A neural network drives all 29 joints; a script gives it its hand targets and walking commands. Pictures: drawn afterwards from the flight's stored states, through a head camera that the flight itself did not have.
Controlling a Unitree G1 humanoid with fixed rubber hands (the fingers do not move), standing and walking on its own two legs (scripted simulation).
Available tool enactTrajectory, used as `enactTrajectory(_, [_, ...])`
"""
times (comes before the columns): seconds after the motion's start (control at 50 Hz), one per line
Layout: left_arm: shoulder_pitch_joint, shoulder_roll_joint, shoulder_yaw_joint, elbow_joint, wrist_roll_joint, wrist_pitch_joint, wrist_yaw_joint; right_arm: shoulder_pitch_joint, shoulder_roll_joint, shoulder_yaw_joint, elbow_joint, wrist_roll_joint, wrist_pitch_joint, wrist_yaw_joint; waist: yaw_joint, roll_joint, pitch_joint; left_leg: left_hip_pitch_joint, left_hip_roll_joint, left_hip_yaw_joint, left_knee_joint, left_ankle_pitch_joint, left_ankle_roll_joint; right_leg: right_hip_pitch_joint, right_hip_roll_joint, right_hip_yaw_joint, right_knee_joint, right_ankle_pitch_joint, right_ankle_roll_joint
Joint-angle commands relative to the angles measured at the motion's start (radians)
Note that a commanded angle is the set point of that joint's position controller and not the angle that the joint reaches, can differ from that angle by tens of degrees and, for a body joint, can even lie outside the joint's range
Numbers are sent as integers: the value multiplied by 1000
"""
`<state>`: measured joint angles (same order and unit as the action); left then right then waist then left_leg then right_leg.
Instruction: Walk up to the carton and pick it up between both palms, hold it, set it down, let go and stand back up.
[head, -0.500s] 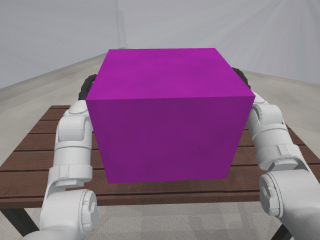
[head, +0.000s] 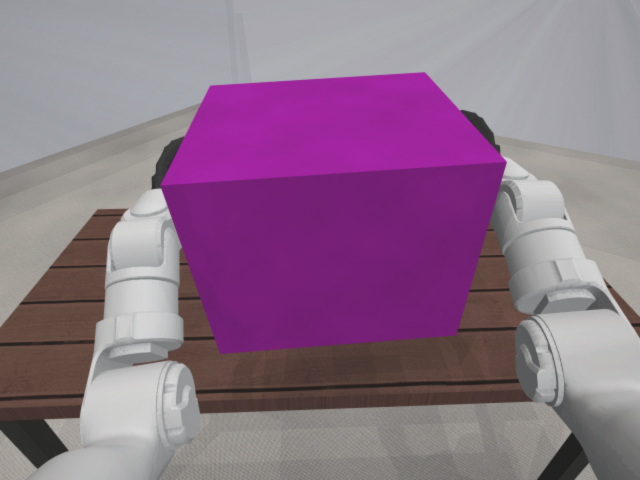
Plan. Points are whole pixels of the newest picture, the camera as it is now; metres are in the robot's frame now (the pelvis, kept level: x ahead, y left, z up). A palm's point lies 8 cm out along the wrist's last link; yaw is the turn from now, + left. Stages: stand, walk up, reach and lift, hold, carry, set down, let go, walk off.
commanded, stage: hold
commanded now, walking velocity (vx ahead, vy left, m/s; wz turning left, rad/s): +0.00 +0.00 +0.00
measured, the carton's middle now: (328, 205) +0.37 +0.02 +0.22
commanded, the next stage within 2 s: none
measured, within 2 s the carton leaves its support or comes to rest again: neither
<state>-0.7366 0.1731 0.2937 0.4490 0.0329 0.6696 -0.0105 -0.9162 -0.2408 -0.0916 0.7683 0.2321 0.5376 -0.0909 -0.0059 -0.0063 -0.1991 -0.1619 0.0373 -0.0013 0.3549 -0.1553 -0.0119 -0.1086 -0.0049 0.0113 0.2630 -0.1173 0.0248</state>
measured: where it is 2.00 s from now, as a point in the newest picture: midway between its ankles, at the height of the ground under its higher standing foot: outside the picture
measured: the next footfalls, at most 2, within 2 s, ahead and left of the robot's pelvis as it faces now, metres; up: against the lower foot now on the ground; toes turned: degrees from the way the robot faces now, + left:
none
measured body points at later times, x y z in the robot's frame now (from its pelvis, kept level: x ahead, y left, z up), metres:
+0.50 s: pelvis +0.00 +0.00 +0.00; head -0.10 +0.02 +0.44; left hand +0.35 +0.21 +0.24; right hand +0.37 -0.17 +0.26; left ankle +0.03 +0.13 -0.75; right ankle +0.02 -0.14 -0.75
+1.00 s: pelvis +0.00 +0.00 +0.00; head -0.10 +0.01 +0.44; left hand +0.37 +0.20 +0.25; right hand +0.38 -0.18 +0.27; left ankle +0.03 +0.13 -0.75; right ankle +0.02 -0.14 -0.75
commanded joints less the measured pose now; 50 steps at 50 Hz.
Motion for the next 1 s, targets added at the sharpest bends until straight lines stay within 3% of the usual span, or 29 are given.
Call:
enactTrajectory(0.0, [-719,-623,-390,-335,-86,-35,-197,-627,601,308,-312,191,-36,127,-100,41,-273,53,-65,-18,-68,235,-43,237,67,33,5,257,-47])
enactTrajectory(0.04, [-651,-636,-433,-422,-111,-25,-185,-577,588,342,-417,229,-33,106,-116,48,-348,118,-67,-36,-29,395,-60,279,78,29,24,396,-37])
enactTrajectory(0.1, [-604,-601,-447,-502,-133,-4,-186,-540,595,394,-522,264,-10,80,-112,22,-421,134,-76,-29,3,491,-59,328,78,31,49,556,-18])
enactTrajectory(0.12, [-563,-600,-453,-529,-124,9,-192,-520,587,403,-566,265,-4,69,-128,15,-402,136,-83,-28,3,508,-65,350,77,27,51,608,-13])
enactTrajectory(0.14, [-494,-591,-443,-561,-110,24,-195,-497,590,428,-629,277,4,61,-110,2,-425,144,-84,-26,14,551,-55,375,79,41,57,666,-10])
enactTrajectory(0.16, [-462,-586,-448,-551,-96,47,-204,-459,548,408,-619,264,20,53,-136,35,-377,146,-85,-20,8,540,-74,352,76,34,51,657,-13])
enactTrajectory(0.18, [-445,-573,-435,-554,-85,63,-211,-441,541,413,-615,265,42,51,-129,31,-325,124,-85,-24,-3,523,-77,364,78,36,52,631,-17])
enactTrajectory(0.2, [-438,-588,-442,-577,-84,76,-228,-426,526,399,-619,257,52,44,-150,39,-345,146,-76,-28,-4,540,-85,359,76,39,54,636,-25])
enactTrajectory(0.22, [-443,-559,-409,-541,-69,87,-237,-445,498,378,-622,241,63,49,-134,30,-297,126,-80,-18,-24,461,-76,339,72,34,38,569,-24])
enactTrajectory(0.28, [-524,-585,-411,-532,-75,93,-250,-487,496,341,-599,222,67,59,-133,50,-240,91,-73,-25,-47,353,-79,280,71,37,21,413,-39])
enactTrajectory(0.36, [-607,-619,-454,-554,-106,72,-232,-536,508,322,-599,231,48,81,-132,80,-264,93,-68,-27,-49,331,-88,250,82,28,9,318,-54])
enactTrajectory(0.42, [-659,-618,-422,-456,-92,59,-227,-605,535,314,-547,213,42,99,-89,51,-223,45,-64,-25,-75,220,-60,212,80,30,-4,211,-55])
enactTrajectory(0.48, [-701,-596,-388,-325,-75,50,-234,-627,521,256,-398,146,39,115,-106,65,-148,-23,-59,-13,-120,23,-48,175,68,25,-18,56,-67])
enactTrajectory(0.5, [-701,-588,-362,-267,-61,53,-239,-650,524,235,-365,125,38,123,-104,66,-109,-62,-56,-11,-144,-74,-34,154,69,18,-21,-22,-70])
enactTrajectory(0.56, [-767,-587,-328,-198,-48,37,-241,-722,534,207,-329,100,21,149,-84,53,-71,-134,-43,-16,-187,-223,-4,127,69,29,-17,-133,-72])
enactTrajectory(0.58, [-801,-585,-331,-191,-51,28,-249,-692,535,189,-267,82,22,160,-100,61,-64,-150,-42,-15,-203,-258,-6,125,66,24,-12,-158,-70])
enactTrajectory(0.6, [-794,-561,-300,-134,-41,27,-256,-729,545,186,-254,77,18,165,-88,37,-33,-166,-45,-12,-199,-294,12,102,59,35,-20,-193,-70])
enactTrajectory(0.64, [-863,-561,-307,-146,-39,0,-253,-732,562,178,-212,70,7,179,-76,56,-59,-199,-42,-15,-208,-314,17,131,64,27,-5,-202,-64])
enactTrajectory(0.66, [-844,-598,-321,-158,-41,-6,-247,-733,565,185,-229,76,-9,176,-84,88,-105,-190,-36,-25,-202,-278,16,173,69,13,19,-136,-59])
enactTrajectory(0.68, [-875,-579,-307,-127,-43,-13,-243,-770,564,166,-212,60,-15,182,-80,55,-68,-178,-42,-19,-209,-298,14,104,59,25,-8,-201,-62])
enactTrajectory(0.7, [-872,-608,-333,-145,-66,-22,-245,-762,571,157,-226,63,-29,182,-94,70,-118,-182,-38,-29,-203,-283,12,146,65,23,2,-131,-66])
enactTrajectory(0.72, [-875,-613,-329,-153,-64,-34,-234,-776,586,172,-256,74,-42,185,-80,65,-149,-212,-32,-41,-208,-303,23,188,81,12,23,-114,-58])
enactTrajectory(0.74, [-867,-615,-323,-140,-54,-36,-228,-749,581,173,-199,75,-46,186,-88,96,-110,-213,-38,-35,-208,-292,18,170,72,15,19,-122,-57])
enactTrajectory(0.76, [-870,-616,-330,-145,-66,-45,-228,-763,604,181,-221,68,-57,188,-76,70,-151,-176,-38,-29,-200,-265,19,156,69,15,15,-111,-57])
enactTrajectory(0.78, [-882,-589,-296,-85,-46,-43,-226,-756,596,163,-138,53,-45,192,-68,61,-77,-169,-44,-21,-211,-293,18,115,59,19,-6,-153,-56])
enactTrajectory(0.8, [-867,-588,-300,-90,-48,-43,-229,-768,601,171,-177,56,-51,189,-79,37,-92,-148,-44,-24,-202,-253,20,116,62,7,-7,-141,-52])
enactTrajectory(0.86, [-816,-569,-276,-54,-28,-33,-239,-738,577,188,-152,56,-42,184,-69,25,-73,-143,-46,-20,-198,-247,25,127,60,23,-13,-142,-58])
enactTrajectory(0.96, [-788,-557,-281,-126,-34,-30,-239,-728,588,228,-215,98,-38,166,-61,8,-145,-57,-57,-8,-148,-71,19,135,55,28,-24,-43,-55])
enactTrajectory(0.98, [-771,-582,-316,-174,-44,-28,-240,-706,599,250,-242,104,-39,156,-83,10,-170,-11,-59,1,-121,7,-1,137,56,21,-23,10,-56])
